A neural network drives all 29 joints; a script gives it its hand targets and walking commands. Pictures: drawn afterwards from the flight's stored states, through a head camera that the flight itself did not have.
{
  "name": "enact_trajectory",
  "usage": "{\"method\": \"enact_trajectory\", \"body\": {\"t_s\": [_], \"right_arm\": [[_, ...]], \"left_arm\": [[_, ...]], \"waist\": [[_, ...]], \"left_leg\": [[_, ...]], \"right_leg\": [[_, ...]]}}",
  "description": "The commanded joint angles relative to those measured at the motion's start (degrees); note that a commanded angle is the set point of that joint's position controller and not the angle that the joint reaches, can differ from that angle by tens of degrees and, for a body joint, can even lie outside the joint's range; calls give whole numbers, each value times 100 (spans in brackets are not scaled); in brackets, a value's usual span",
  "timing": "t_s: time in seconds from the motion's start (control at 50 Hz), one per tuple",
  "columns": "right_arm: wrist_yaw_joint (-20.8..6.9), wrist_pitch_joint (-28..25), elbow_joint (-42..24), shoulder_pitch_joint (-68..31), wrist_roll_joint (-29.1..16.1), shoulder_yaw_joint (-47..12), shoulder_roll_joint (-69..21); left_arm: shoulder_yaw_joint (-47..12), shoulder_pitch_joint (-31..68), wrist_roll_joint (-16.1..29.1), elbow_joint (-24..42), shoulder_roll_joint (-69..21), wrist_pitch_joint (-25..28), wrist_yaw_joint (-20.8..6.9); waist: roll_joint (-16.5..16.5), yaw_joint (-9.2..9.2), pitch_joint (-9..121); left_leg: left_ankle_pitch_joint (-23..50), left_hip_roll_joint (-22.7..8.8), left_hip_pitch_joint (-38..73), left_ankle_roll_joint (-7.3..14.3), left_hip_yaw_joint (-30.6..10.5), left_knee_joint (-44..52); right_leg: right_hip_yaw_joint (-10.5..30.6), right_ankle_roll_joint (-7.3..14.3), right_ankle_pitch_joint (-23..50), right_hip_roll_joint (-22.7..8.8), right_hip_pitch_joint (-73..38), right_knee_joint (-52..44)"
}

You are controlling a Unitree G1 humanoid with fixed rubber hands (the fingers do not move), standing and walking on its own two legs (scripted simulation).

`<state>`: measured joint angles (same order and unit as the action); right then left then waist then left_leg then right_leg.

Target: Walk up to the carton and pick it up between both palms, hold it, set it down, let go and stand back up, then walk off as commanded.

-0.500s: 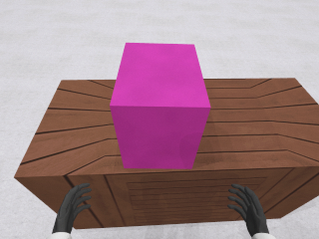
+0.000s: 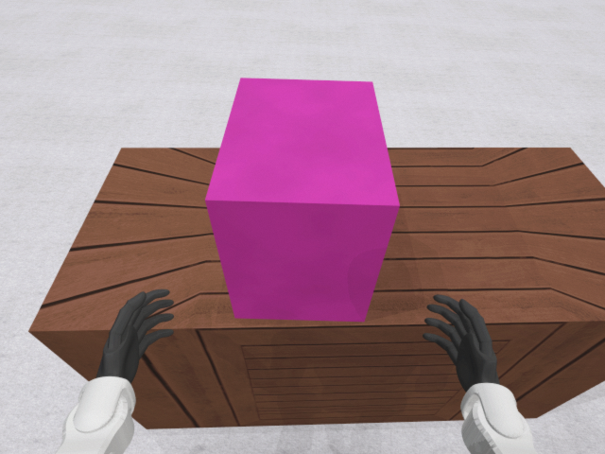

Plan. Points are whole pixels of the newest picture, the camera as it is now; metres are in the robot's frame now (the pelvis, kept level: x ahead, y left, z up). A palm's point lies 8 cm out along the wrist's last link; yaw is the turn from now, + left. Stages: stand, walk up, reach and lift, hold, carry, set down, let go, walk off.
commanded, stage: reach and lift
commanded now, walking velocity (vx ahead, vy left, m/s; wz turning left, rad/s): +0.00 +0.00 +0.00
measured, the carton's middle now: (303, 201) +0.49 +0.04 +0.03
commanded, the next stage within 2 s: none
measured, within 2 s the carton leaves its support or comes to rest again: neither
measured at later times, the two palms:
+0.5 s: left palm (129, 273) +0.28 +0.25 +0.10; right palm (479, 296) +0.29 -0.19 +0.08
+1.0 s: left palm (134, 201) +0.35 +0.25 +0.15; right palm (477, 224) +0.36 -0.18 +0.14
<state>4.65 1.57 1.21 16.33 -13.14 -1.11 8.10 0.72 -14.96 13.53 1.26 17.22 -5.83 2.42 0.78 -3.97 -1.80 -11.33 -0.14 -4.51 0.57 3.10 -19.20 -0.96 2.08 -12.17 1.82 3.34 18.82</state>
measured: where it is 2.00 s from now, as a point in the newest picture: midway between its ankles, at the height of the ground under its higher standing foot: outside the picture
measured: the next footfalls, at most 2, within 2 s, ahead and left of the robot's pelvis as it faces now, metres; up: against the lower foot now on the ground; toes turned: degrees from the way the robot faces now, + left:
none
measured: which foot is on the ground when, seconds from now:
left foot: down 0.00-1.00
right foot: down 0.00-1.00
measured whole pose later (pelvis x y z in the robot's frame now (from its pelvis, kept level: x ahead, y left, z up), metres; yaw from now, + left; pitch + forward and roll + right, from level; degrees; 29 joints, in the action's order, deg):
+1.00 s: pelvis -0.02 +0.01 +0.00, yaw -1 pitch +2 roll +0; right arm 6.5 22.6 22.9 -30.9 -23.2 -1.3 18.7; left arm 9.2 32.4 12.5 -16.7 20.1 -35.8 2.4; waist 0.6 -1.6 2.6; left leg -9.9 -0.5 -12.4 1.1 3.5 -20.6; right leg 0.6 1.5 -9.4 2.4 10.8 18.6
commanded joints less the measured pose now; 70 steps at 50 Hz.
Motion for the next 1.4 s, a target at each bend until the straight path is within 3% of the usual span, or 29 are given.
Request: {"method": "enact_trajectory", "body": {"t_s": [0.0,0.18,0.34,0.56,0.74,1.0,1.38], "right_arm": [[69,-14,-1278,-847,-69,284,558],[241,528,-1620,-1716,-320,263,836],[337,844,-1590,-2697,-507,232,1137],[326,1336,-661,-4421,-725,361,1420],[240,1652,186,-5828,-848,415,1714],[149,1850,1413,-7424,-1039,426,2089],[29,1800,3119,-9578,-1114,368,2313]], "left_arm": [[536,1099,-2,1348,675,-78,-91],[1009,1975,-61,1415,620,-972,-288],[1284,2958,-118,1338,714,-1433,-371],[1363,4742,-163,686,962,-2054,-235],[1291,5974,-145,23,1123,-2513,-87],[1082,7484,-94,-993,1453,-2684,27],[637,9624,197,-2971,1942,-2222,30]], "waist": [[-300,94,594],[-191,52,937],[-30,138,1387],[-208,198,1852],[-205,185,2333],[-274,250,2851],[-276,284,3654]], "left_leg": [[1618,-83,489,-235,-248,104],[2023,-12,606,-199,-171,19],[2113,29,568,-150,-169,-11],[1532,-10,295,-99,-136,108],[1478,-42,170,-101,-128,30],[1746,-70,84,-181,-195,-120],[1856,-53,-111,-215,-263,-305]], "right_leg": [[419,-39,826,-231,324,-421],[417,-148,1524,-224,121,-354],[438,-233,1965,-212,-24,-233],[426,-181,1323,-98,56,-199],[405,-168,1406,-19,30,-105],[356,-162,1748,12,22,-44],[291,-186,2164,-22,-3,61]]}}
